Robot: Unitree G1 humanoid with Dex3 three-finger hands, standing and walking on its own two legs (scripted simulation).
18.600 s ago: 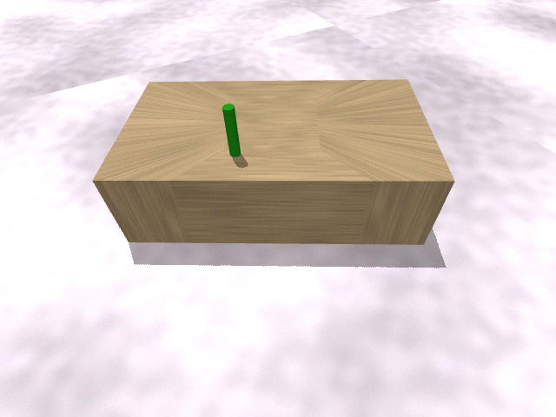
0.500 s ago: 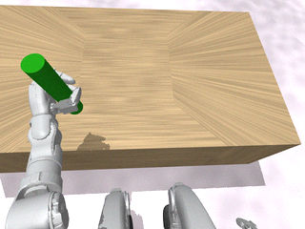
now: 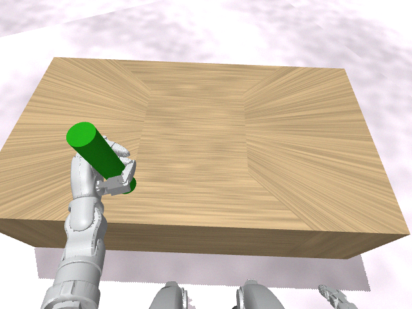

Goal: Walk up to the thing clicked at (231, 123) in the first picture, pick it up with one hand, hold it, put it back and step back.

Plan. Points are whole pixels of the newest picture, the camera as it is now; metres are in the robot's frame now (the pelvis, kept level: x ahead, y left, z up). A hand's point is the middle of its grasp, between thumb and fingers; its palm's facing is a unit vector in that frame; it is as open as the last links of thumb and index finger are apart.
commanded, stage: lift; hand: left
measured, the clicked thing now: (108, 164) +0.39 +0.19 +0.05
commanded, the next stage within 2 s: hold in 0.78 s
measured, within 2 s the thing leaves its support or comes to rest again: neither
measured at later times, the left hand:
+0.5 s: hand (119, 166) +0.37 +0.17 +0.06, palm faces +0.15 -0.99 -0.02, open 5.5 cm
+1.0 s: hand (118, 164) +0.37 +0.17 +0.08, palm faces +0.15 -0.99 -0.02, open 5.5 cm
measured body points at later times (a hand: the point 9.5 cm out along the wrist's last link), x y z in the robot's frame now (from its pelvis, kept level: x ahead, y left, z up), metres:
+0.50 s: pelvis +0.02 -0.01 +0.03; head +0.09 +0.00 +0.47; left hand +0.36 +0.22 +0.07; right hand +0.14 -0.25 -0.09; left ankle +0.03 +0.10 -0.65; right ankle +0.03 -0.11 -0.65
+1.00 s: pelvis +0.03 -0.01 +0.04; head +0.08 +0.00 +0.49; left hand +0.35 +0.22 +0.09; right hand +0.15 -0.26 -0.07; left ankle +0.03 +0.10 -0.65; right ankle +0.03 -0.11 -0.65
